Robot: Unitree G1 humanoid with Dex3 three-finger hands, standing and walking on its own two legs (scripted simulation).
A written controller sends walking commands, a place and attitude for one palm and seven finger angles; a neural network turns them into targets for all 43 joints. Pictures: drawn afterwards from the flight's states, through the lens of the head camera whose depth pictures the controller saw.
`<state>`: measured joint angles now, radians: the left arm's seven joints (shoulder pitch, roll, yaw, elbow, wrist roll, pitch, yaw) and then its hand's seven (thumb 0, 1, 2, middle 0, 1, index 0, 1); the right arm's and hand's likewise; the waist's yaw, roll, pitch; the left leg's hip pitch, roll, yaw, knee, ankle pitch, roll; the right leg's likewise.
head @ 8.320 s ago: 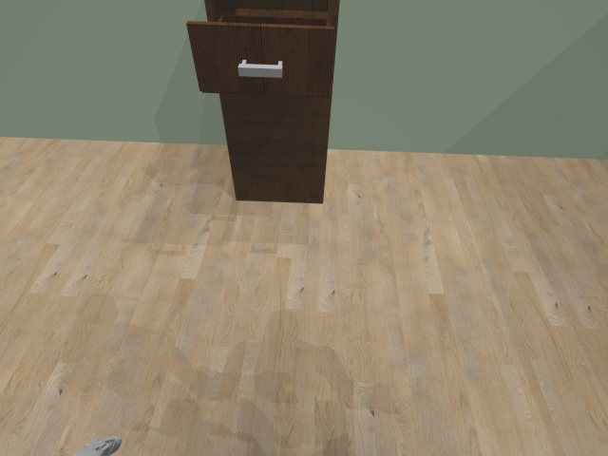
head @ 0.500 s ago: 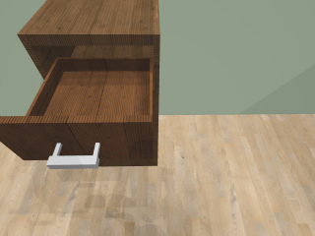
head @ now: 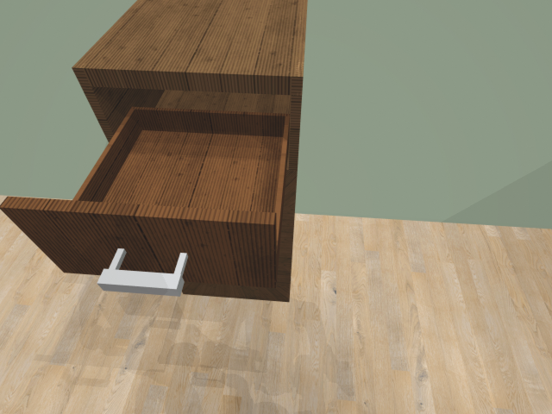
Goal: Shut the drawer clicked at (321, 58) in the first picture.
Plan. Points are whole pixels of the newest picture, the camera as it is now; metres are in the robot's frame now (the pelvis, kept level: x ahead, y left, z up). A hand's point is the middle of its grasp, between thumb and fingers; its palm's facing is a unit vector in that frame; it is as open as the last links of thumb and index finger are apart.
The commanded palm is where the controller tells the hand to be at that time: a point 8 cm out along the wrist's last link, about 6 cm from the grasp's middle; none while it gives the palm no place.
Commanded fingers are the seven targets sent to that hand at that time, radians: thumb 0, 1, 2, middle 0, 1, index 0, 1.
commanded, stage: raise the hand and make a fist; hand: left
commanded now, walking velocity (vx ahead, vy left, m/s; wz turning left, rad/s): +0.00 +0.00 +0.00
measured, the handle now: (146, 269) +0.30 +0.22 +0.04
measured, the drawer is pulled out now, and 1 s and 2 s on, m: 0.30 0.30 0.30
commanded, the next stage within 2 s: bring the fist close to the handle in 1.82 s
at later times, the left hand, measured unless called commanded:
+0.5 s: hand out of the picture +0.11 +0.18 +0.02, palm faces +0.05 -1.00 -0.03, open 5.2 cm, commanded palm +0.09 +0.23 +0.01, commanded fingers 0.00 0.90 0.90 -0.80 -0.95 -0.80 -0.95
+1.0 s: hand (126, 407) +0.12 +0.18 +0.06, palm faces -0.01 -1.00 -0.06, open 3.1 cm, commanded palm +0.07 +0.23 +0.08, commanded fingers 0.00 0.90 0.90 -1.30 -1.49 -1.30 -1.49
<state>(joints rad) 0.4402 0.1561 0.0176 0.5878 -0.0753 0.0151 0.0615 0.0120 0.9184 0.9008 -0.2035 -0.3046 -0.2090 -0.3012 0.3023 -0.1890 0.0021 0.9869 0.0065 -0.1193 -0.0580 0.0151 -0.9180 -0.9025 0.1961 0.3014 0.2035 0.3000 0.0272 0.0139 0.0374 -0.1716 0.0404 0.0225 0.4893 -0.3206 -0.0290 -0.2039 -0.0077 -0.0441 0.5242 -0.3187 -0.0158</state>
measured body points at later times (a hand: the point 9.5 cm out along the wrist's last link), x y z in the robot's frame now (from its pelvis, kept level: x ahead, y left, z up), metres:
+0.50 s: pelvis -0.07 +0.00 -0.06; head -0.04 +0.01 +0.39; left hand +0.10 +0.23 +0.02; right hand +0.17 -0.20 -0.10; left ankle -0.04 +0.14 -0.74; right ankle -0.03 -0.11 -0.74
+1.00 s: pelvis -0.04 +0.03 -0.04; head -0.03 +0.03 +0.41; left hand +0.11 +0.23 +0.07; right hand +0.16 -0.19 -0.09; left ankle -0.04 +0.14 -0.74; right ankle -0.03 -0.11 -0.74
